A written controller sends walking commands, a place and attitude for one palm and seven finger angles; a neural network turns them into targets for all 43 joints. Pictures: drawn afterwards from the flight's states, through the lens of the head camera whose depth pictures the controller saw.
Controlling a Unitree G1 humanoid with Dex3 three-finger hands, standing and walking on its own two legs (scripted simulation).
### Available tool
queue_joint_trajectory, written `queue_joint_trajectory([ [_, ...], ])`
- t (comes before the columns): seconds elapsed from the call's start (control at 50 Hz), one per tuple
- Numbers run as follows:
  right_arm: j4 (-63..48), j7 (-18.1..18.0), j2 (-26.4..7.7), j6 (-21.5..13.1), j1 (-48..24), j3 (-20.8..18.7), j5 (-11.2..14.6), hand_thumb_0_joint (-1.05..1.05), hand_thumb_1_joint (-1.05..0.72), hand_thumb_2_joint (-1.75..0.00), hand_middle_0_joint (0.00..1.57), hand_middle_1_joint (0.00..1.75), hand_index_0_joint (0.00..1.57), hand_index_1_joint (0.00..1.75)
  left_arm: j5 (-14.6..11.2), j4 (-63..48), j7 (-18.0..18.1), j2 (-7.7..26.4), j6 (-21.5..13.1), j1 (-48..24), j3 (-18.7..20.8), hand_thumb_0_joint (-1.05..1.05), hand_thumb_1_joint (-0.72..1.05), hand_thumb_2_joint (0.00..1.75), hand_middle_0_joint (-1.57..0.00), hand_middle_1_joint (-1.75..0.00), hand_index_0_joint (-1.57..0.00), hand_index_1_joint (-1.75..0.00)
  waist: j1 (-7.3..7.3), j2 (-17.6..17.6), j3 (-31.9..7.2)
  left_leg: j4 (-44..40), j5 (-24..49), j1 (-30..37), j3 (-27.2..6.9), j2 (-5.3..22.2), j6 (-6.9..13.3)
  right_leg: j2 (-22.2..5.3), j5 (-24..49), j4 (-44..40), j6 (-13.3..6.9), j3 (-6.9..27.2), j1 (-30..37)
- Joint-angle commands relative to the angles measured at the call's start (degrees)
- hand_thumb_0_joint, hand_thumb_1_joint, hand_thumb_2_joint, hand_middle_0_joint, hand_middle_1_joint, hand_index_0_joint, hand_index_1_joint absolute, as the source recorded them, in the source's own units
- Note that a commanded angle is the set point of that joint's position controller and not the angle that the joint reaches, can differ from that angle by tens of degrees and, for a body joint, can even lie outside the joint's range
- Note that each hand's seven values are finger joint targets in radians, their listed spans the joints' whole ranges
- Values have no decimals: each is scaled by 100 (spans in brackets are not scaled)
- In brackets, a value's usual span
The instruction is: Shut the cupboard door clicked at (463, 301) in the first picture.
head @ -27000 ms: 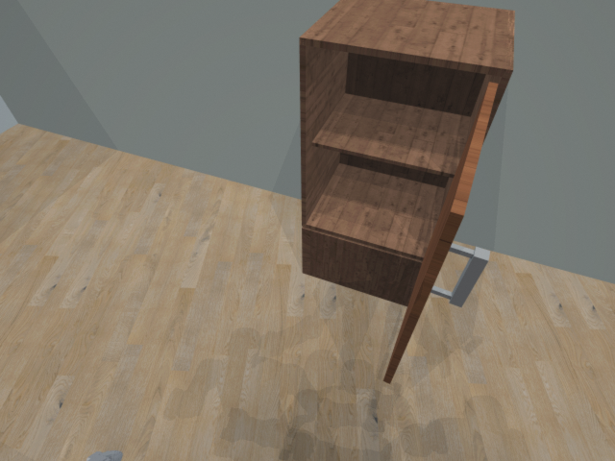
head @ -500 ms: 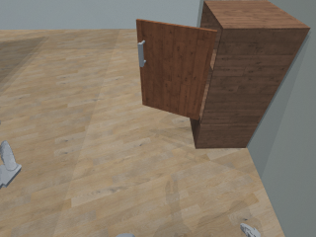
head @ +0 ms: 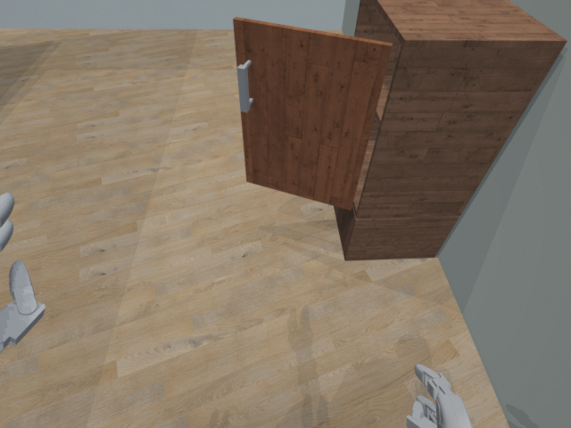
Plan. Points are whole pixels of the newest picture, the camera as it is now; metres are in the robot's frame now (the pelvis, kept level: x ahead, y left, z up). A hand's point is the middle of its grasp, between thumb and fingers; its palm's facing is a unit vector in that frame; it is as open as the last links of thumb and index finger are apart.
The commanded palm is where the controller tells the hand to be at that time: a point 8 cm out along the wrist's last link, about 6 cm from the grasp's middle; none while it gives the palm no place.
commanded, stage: stop stepping back and stand still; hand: left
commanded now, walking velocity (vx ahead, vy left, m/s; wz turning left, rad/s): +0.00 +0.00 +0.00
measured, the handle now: (246, 86) +1.01 +0.18 -0.04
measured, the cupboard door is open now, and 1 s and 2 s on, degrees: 67 67 67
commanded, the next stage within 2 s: let the arm hang, fingers relaxed in 0.18 s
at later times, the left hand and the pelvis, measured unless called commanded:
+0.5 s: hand out of the picture +0.12 +0.22 -0.12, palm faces -0.03 -0.96 -0.29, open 7.4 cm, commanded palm none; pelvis -0.02 +0.02 -0.01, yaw +1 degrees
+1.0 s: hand out of the picture -0.07 +0.19 -0.17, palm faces +0.02 -0.98 -0.21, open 7.4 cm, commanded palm none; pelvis -0.02 +0.02 +0.01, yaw +0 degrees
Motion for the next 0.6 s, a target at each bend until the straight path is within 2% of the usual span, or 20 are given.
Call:
queue_joint_trajectory([
  [0.0, -860, -104, -750, -243, -422, -300, -10, 0, -90, -90, 20, 30, 20, 30, -37, -1178, 175, 1088, -341, -269, 821, 0, 90, 90, -20, -30, -20, -30, -62, 272, -780, -366, 1478, 223, -453, 298, 39, -442, 2254, -240, 25, 606, 443],
  [0.06, -873, -99, -780, -222, -399, -312, -2, 0, -90, -90, 20, 30, 20, 30, -44, -1142, 182, 1074, -336, -213, 830, 0, 90, 90, -20, -30, -20, -30, -49, 299, -788, -424, 1542, 227, -469, 311, 45, -380, 2157, -242, 42, 551, 468],
  [0.08, -869, -106, -810, -228, -425, -325, -10, 0, -90, -90, 20, 30, 20, 30, -32, -1182, 184, 1157, -341, -213, 900, 0, 90, 90, -20, -30, -20, -30, -47, 431, -774, -464, 1535, 201, -480, 305, 29, -380, 2091, -238, 37, 520, 463],
  [0.14, -889, -97, -785, -200, -411, -310, 3, 0, -90, -90, 20, 30, 20, 30, -50, -1071, 168, 1041, -336, -68, 820, 0, 90, 90, -20, -30, -20, -30, -42, 362, -700, -538, 1485, 102, -520, 335, 47, -329, 1931, -254, 67, 444, 477],
  [0.18, -877, -100, -821, -197, -430, -328, -8, 0, -90, -90, 20, 30, 20, 30, -52, -1033, 175, 1157, -331, -13, 943, 0, 90, 90, -20, -30, -20, -30, -33, 377, -655, -544, 1314, 37, -515, 305, 36, -351, 1854, -343, 54, 495, 448],
  [0.2, -879, -94, -780, -185, -423, -318, 9, 0, -90, -90, 20, 30, 20, 30, -59, -1006, 158, 1004, -326, -1, 805, 0, 90, 90, -20, -30, -20, -30, -48, 345, -629, -541, 1229, 28, -503, 299, 42, -362, 1824, -357, 49, 524, 434],
  [0.24, -886, -93, -819, -176, -406, -340, 11, 0, -90, -90, 20, 30, 20, 30, -62, -982, 161, 1001, -323, -50, 796, 0, 90, 90, -20, -30, -20, -30, -45, 322, -607, -559, 1086, 23, -485, 280, 39, -353, 1682, -412, 51, 541, 379],
  [0.26, 28, 460, -1817, -567, -968, -485, 97, 0, -90, -90, 20, 30, 20, 30, 299, 3062, -668, 52, 487, -631, -1808, 0, 90, 90, -20, -30, -20, -30, -173, 410, 44, 181, 2065, -240, -493, 402, 43, -801, 2174, 254, -26, 107, -352],
  [0.28, 173, 458, -1659, -318, -529, -607, 17, 0, -90, -90, 20, 30, 20, 30, 309, 3243, -822, -66, 925, -772, -1721, 0, 90, 90, -20, -30, -20, -30, -142, 350, -437, 23, 2006, 146, -457, 468, -11, -750, 1765, -38, -78, 528, -447],
  [0.3, 220, 455, -1603, -173, -273, -549, -54, 0, -90, -90, 20, 30, 20, 30, 354, 3441, -877, -124, 988, -917, -1737, 0, 90, 90, -20, -30, -20, -30, -106, 247, -444, -46, 1692, 1, -591, 522, 97, -661, 1189, 72, -95, 338, -447],
  [0.32, 233, 450, -1542, -48, -301, -468, -71, 0, -90, -90, 20, 30, 20, 30, 359, 3737, -914, -99, 986, -1061, -1774, 0, 90, 90, -20, -30, -20, -30, -47, -81, -389, -126, 1416, -167, -688, 544, 191, -591, 916, 125, -85, 318, -419],
  [0.36, 305, 444, -1483, 112, -338, -358, -118, 0, -90, -90, 20, 30, 20, 30, 367, 4407, -931, -51, 986, -1374, -1875, 0, 90, 90, -20, -30, -20, -30, -34, -708, -291, -154, 1156, -217, -824, 458, 228, -604, 668, 30, -126, 400, -426],
  [0.4, 443, 438, -1373, 242, -267, -299, -157, 0, -90, -90, 20, 30, 20, 30, 361, 5121, -899, -51, 1003, -1599, -1977, 0, 90, 90, -20, -30, -20, -30, -75, -923, -280, -147, 1192, -34, -810, 351, 194, -716, 711, -61, -196, 551, -451],
  [0.44, 689, 435, -1220, 362, -215, -234, -207, 0, -90, -90, 20, 30, 20, 30, 360, 5882, -859, -142, 1048, -1704, -2075, 0, 90, 90, -20, -30, -20, -30, -87, -714, -224, -264, 1017, 131, -774, 272, 162, -745, 480, -209, -179, 644, -509],
  [0.5, 1088, 415, -1112, 407, -176, -200, -233, 0, -90, -90, 20, 30, 20, 30, 362, 6828, -828, -196, 1036, -1708, -2121, 0, 90, 90, -20, -30, -20, -30, -48, 85, -299, -552, 955, 201, -760, 282, 139, -649, 426, -317, -114, 642, -177],
  [0.58, 1578, 333, -889, 429, 12, -243, -234, 0, -90, -90, 20, 30, 20, 30, 375, 7709, -799, -477, 1002, -1453, -2031, 0, 90, 90, -20, -30, -20, -30, -9, 755, -198, -757, 442, 283, -727, 266, 125, -591, 357, -611, -164, 616, -41],
])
